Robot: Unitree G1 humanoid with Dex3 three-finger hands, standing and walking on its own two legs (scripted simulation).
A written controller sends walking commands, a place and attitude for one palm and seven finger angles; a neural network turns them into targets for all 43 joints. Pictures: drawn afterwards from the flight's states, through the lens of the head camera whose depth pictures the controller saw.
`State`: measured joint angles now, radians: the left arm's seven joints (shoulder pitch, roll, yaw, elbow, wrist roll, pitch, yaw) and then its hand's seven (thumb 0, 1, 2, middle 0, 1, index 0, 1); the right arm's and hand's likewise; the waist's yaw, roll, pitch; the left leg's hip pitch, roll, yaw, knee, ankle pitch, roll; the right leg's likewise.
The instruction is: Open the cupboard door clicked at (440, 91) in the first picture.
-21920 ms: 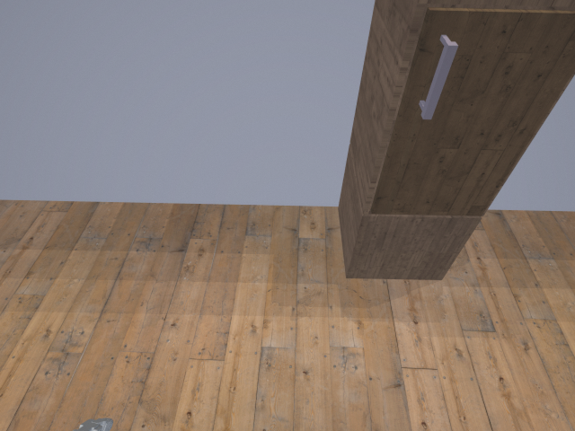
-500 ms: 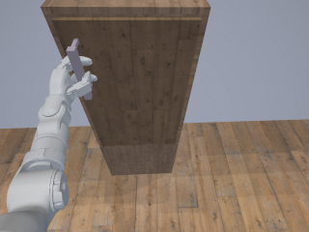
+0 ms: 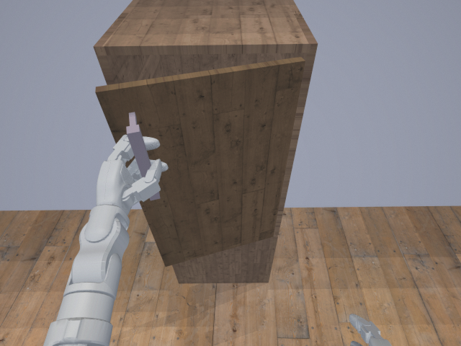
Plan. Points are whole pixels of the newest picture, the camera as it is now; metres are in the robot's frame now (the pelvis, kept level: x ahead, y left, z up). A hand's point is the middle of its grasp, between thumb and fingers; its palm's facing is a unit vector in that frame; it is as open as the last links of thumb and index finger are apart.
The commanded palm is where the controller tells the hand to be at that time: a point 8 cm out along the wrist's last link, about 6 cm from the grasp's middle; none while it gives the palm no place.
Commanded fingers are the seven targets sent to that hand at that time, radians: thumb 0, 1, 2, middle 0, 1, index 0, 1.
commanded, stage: pull the door open along its arc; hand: left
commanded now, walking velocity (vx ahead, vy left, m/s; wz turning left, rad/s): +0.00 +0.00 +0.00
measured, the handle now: (144, 158) +0.41 +0.17 +0.13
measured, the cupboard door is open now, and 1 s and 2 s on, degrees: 16 42 44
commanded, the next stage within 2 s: open thumb and fingers to let go in 0.56 s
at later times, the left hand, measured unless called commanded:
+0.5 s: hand (210, 236) +0.24 +0.04 +0.14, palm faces +0.28 -0.96 +0.00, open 6.0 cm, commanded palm +0.16 +0.06 +0.13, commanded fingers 0.00 0.90 0.90 -0.40 -1.35 -0.40 -1.35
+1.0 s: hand (201, 235) +0.25 +0.05 +0.14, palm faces +0.37 -0.93 +0.02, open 9.0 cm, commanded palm +0.19 +0.08 +0.13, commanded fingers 0.00 -0.36 0.36 -0.31 -1.22 -0.31 -1.22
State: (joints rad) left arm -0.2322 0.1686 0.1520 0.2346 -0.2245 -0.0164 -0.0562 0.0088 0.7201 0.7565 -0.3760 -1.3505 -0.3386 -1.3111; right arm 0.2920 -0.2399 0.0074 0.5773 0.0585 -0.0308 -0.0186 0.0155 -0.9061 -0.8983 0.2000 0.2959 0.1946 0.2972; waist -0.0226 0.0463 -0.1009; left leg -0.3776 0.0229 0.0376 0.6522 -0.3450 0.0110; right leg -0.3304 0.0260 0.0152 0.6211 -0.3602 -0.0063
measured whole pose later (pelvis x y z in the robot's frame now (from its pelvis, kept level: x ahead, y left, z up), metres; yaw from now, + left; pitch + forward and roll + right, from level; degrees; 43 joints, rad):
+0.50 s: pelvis +0.00 -0.03 +0.00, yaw +4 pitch -3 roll +0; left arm 0.21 -0.03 -0.33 -0.37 -0.01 0.28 0.48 0.01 0.70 0.74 -0.35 -1.33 -0.35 -1.33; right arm 0.10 -0.16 0.04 0.57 -0.01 0.13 0.08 0.01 -0.90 -0.90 0.20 0.30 0.20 0.30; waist 0.00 0.08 -0.07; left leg -0.26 0.03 -0.04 0.65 -0.34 -0.03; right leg -0.19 0.04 -0.07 0.62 -0.38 -0.05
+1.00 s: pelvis +0.00 -0.04 +0.00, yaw +5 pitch -3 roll +0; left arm 0.22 -0.05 -0.28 -0.33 0.01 0.18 0.48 0.01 0.25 0.61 -0.34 -1.26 -0.33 -1.25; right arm 0.13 -0.20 0.02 0.58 -0.02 0.09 0.02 0.02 -0.91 -0.90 0.20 0.30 0.19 0.30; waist 0.01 0.07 -0.03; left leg -0.24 0.02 -0.06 0.61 -0.32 -0.03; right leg -0.16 0.03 -0.08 0.59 -0.38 -0.06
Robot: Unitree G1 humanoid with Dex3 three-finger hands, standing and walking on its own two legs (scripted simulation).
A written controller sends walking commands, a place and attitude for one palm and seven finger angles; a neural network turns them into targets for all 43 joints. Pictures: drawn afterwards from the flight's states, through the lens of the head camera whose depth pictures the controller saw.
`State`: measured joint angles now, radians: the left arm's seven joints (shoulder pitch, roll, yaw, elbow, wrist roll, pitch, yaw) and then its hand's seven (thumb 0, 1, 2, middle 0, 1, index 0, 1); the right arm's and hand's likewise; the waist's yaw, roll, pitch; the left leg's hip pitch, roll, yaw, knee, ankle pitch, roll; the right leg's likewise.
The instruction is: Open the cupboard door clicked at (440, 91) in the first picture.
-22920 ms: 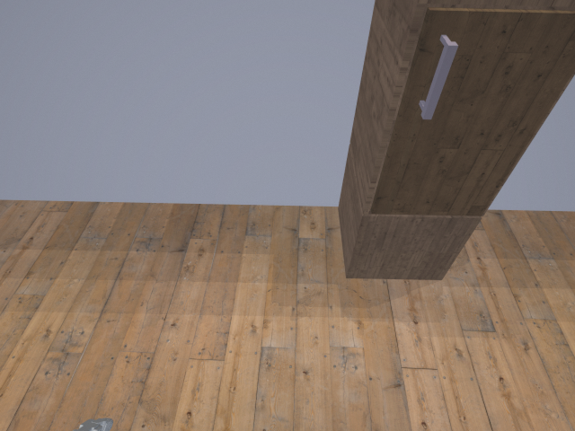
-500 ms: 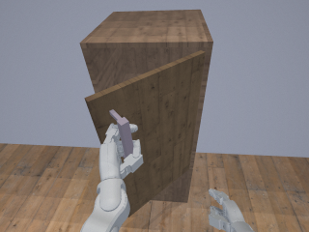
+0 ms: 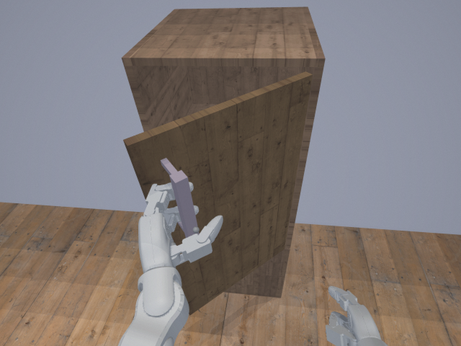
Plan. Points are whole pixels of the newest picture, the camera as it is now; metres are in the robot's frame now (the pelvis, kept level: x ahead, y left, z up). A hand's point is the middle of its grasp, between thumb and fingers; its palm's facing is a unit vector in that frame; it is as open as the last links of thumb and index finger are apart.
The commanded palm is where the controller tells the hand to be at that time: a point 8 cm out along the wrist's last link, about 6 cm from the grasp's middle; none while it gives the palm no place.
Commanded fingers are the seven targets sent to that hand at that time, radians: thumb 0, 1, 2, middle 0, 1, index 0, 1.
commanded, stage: open thumb and fingers to let go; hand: left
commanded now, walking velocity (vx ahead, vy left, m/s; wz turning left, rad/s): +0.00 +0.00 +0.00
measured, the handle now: (181, 205) +0.31 +0.11 +0.13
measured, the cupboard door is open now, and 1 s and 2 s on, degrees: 42 44 44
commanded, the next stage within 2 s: slide the hand sideways off the handle in 0.48 s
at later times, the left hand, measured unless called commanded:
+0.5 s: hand (191, 230) +0.26 +0.08 +0.13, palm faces +0.24 -0.97 +0.00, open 15.4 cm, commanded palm +0.20 +0.10 +0.13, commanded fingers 0.00 -0.50 0.30 -0.15 -0.30 -0.15 -0.30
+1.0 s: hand (194, 250) +0.22 +0.07 +0.13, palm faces -0.15 -0.99 +0.02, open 16.4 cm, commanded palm +0.18 +0.13 +0.13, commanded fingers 0.00 -0.50 0.30 -0.15 -0.30 -0.15 -0.30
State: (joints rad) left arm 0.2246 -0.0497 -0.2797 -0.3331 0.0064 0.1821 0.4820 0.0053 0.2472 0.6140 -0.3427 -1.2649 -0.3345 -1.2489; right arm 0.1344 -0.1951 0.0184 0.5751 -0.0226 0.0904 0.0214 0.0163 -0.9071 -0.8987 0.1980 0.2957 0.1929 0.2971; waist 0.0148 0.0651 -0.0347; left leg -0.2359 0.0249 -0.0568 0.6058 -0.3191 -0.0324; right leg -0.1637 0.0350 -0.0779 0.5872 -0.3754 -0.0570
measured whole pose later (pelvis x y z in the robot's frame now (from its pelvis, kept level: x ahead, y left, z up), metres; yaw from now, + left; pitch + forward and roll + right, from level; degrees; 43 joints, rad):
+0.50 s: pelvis -0.02 +0.03 -0.01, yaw +0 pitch -3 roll -1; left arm 0.11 -0.04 -0.35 -0.29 0.01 0.25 0.53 -0.01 -0.49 0.30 -0.24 -0.63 -0.23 -0.63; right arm 0.10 -0.16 0.04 0.61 -0.02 0.08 0.07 0.02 -0.91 -0.90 0.20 0.30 0.19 0.30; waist 0.02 0.06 -0.02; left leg -0.29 0.00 -0.04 0.68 -0.34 -0.01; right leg -0.21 0.01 -0.06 0.64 -0.38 -0.02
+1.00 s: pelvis -0.02 +0.03 +0.00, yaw -2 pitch -4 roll +0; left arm 0.21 0.05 -0.27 -0.32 -0.07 0.13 0.10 -0.02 -0.50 0.30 -0.15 -0.30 -0.14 -0.30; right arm 0.19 -0.19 0.06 0.49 0.01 0.05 0.01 0.02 -0.91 -0.90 0.20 0.30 0.19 0.30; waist 0.01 0.04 -0.02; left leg -0.26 0.01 -0.01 0.63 -0.31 0.00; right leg -0.20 0.01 -0.04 0.61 -0.35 -0.02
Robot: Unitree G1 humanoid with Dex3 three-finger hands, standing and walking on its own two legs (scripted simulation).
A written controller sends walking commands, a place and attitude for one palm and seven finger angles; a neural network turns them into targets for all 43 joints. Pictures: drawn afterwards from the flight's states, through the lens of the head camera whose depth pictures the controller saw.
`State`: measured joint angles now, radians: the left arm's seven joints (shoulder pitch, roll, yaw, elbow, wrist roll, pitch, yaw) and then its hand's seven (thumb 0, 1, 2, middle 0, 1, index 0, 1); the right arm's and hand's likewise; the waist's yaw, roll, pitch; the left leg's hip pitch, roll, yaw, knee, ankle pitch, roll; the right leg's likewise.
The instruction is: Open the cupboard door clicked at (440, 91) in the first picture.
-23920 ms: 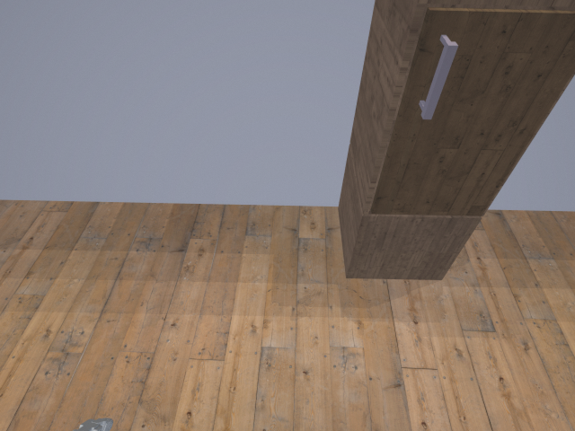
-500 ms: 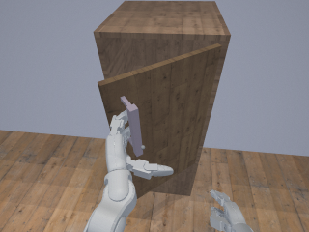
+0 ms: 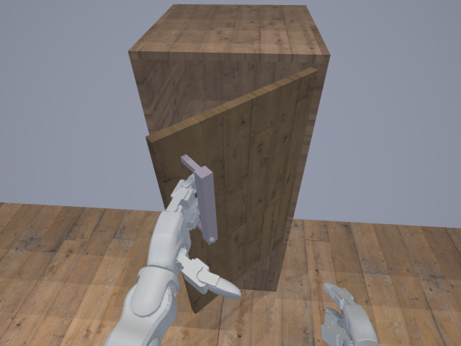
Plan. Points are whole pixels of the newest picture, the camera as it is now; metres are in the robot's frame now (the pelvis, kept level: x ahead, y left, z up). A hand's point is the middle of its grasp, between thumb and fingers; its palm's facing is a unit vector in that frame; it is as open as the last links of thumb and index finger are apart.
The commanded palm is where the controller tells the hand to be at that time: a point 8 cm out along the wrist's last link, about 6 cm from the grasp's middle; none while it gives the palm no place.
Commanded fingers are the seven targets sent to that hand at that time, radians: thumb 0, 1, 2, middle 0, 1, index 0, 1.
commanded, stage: slide the hand sideways off the handle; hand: left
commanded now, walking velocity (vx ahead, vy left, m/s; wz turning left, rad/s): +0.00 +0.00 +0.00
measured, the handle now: (199, 201) +0.31 +0.08 +0.13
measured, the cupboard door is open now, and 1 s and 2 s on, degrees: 44 44 44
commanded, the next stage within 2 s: draw the hand back to the body in 0.78 s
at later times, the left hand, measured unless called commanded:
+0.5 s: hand (173, 271) +0.19 +0.09 +0.13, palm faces -0.05 -1.00 -0.02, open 16.3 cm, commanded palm +0.15 +0.15 +0.13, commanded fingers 0.00 -0.50 0.30 -0.15 -0.30 -0.15 -0.30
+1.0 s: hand (140, 290) +0.17 +0.13 +0.13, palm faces -0.04 -1.00 -0.04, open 16.3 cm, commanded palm +0.13 +0.19 +0.14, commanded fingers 0.00 -0.50 0.30 -0.15 -0.30 -0.15 -0.30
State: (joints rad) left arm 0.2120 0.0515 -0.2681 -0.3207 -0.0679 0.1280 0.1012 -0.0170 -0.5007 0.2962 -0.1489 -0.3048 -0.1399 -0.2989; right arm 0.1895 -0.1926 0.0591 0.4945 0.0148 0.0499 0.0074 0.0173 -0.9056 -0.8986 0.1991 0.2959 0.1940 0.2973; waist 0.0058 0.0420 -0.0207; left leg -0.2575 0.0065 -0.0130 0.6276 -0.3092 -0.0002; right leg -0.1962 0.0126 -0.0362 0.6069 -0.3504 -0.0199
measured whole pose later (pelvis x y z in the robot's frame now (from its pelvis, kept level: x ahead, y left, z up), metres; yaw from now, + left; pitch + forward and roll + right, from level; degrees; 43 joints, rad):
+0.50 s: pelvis +0.02 +0.00 -0.01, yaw +0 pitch +0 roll +0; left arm 0.64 0.14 -0.14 -0.64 -0.12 0.03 -0.05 -0.02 -0.50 0.30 -0.16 -0.31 -0.16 -0.30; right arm 0.25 -0.21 0.05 0.41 0.03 -0.04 0.00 0.02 -0.90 -0.90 0.20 0.30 0.20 0.30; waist 0.03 0.06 -0.06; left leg -0.34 0.01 -0.02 0.72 -0.38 0.00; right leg -0.27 0.01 -0.05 0.70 -0.43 -0.02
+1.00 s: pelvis +0.01 +0.00 -0.02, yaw +1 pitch +1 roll -1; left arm 0.66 0.21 0.00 -0.62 -0.22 -0.01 -0.15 -0.02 -0.50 0.30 -0.15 -0.30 -0.15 -0.30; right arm 0.28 -0.22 0.04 0.46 0.05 -0.16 -0.05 0.02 -0.90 -0.90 0.20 0.30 0.20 0.30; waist 0.03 0.06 -0.09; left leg -0.42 0.01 -0.04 0.80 -0.40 0.00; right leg -0.33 0.02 -0.06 0.75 -0.43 -0.02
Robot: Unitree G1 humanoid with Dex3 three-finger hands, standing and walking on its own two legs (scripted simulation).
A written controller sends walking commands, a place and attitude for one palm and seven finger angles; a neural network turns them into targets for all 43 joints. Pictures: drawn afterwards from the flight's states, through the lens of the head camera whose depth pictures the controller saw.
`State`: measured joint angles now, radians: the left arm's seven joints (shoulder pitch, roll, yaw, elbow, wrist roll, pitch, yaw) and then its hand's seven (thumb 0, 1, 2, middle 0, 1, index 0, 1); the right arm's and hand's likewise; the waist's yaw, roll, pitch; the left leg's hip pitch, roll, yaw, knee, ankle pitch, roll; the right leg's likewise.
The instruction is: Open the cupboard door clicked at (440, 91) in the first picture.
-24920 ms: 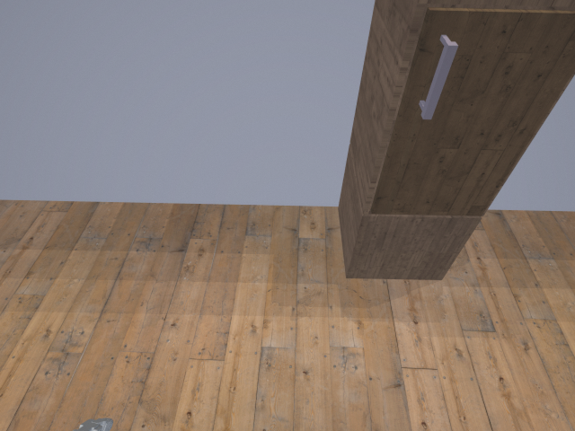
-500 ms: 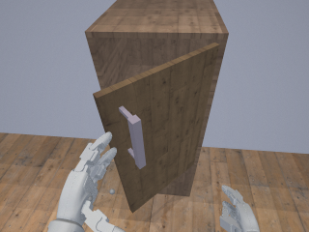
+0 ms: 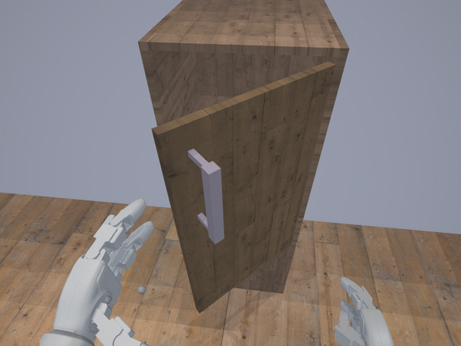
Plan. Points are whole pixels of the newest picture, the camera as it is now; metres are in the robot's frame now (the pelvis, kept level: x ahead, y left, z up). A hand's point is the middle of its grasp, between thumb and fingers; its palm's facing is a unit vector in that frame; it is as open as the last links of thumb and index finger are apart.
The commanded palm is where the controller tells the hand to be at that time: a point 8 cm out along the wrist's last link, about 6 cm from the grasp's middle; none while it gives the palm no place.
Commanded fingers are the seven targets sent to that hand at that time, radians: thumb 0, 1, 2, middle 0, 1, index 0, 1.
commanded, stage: draw the hand back to the body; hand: left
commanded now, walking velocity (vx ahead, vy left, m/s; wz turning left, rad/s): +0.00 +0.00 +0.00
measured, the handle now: (206, 199) +0.30 +0.07 +0.15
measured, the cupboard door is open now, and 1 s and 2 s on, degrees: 44 44 44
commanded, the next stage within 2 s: step back with the hand held close in 1.46 s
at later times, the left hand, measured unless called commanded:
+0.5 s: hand (94, 263) +0.18 +0.19 +0.16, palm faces +0.14 -0.96 -0.24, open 15.6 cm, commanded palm +0.13 +0.24 +0.18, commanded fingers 0.00 -0.08 0.48 -0.17 -0.30 -0.17 -0.30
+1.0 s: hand (63, 225) +0.22 +0.25 +0.18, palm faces +0.38 -0.84 -0.39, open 10.0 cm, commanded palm +0.17 +0.29 +0.20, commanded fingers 0.00 0.80 0.86 -0.20 -0.30 -0.20 -0.30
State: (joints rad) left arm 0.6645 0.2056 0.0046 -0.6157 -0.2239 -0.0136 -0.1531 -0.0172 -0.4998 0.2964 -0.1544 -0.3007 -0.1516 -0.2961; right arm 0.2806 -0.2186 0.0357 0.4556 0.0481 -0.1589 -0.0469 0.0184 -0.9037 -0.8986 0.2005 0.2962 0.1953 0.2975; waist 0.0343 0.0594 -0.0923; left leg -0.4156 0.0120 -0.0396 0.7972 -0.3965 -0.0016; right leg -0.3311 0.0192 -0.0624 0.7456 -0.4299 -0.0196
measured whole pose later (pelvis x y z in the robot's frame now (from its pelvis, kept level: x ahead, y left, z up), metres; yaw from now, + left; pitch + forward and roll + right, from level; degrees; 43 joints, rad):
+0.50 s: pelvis +0.00 +0.01 +0.01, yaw +0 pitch -1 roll -2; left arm 0.58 0.29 0.13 -0.60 -0.14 0.03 -0.02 -0.02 -0.37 0.35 -0.16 -0.30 -0.16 -0.30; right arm 0.24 -0.21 0.07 0.51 0.03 -0.17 -0.09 0.02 -0.90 -0.90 0.20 0.30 0.20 0.30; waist 0.05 0.06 -0.05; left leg -0.31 0.01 -0.03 0.68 -0.35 0.01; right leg -0.22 0.02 -0.05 0.61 -0.36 0.00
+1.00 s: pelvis +0.03 +0.01 +0.03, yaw -2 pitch -3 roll +0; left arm 0.52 0.34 0.28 -0.46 -0.07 -0.06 0.12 0.00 0.46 0.71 -0.20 -0.30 -0.19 -0.30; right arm 0.20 -0.22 0.03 0.60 0.01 -0.08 -0.08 0.02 -0.90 -0.90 0.20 0.30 0.20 0.30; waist 0.07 0.05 0.00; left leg -0.15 0.00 0.00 0.48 -0.29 0.01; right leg -0.08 0.01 -0.02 0.43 -0.31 -0.01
